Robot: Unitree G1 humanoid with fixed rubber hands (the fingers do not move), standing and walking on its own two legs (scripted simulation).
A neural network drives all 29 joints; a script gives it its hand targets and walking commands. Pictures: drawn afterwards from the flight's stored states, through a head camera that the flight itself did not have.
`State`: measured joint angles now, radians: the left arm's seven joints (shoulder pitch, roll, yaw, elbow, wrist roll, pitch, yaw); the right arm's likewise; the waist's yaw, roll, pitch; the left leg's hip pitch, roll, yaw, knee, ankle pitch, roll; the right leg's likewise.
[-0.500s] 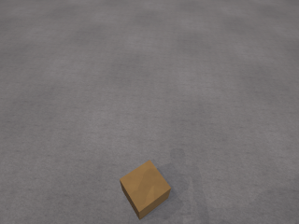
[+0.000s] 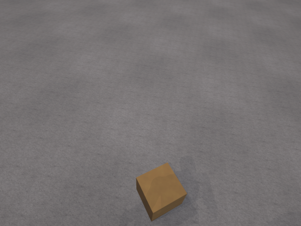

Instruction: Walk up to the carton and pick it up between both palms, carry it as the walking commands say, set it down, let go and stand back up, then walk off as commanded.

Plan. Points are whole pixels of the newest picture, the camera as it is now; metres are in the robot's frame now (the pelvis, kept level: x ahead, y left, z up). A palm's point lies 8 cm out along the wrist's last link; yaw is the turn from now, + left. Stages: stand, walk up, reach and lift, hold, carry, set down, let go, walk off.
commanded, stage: walk up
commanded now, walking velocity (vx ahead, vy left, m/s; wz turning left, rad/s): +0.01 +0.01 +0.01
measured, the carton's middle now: (159, 191) +0.46 -0.08 -0.68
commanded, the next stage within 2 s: none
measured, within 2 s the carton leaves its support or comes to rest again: neither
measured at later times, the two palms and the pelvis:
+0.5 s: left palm out of the picture +0.02 +0.24 -0.13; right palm out of the picture +0.04 -0.24 -0.13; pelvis +0.04 +0.00 +0.01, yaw -1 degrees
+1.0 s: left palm out of the picture +0.11 +0.26 -0.13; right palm out of the picture +0.12 -0.23 -0.13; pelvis +0.06 +0.02 +0.00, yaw -3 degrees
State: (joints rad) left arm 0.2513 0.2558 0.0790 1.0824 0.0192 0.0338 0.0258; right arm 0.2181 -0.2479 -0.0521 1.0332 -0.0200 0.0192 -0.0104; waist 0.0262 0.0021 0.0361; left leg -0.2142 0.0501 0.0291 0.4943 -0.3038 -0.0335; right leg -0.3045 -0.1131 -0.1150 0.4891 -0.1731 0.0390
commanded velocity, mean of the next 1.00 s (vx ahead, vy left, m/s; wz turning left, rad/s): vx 0.04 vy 0.00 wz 0.01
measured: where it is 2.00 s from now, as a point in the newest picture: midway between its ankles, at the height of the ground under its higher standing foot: outside the picture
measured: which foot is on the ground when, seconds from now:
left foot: down 0.00-0.38, up 0.40-0.66, down 0.68-1.00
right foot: down 0.00-0.00, up 0.02-0.36, down 0.38-1.00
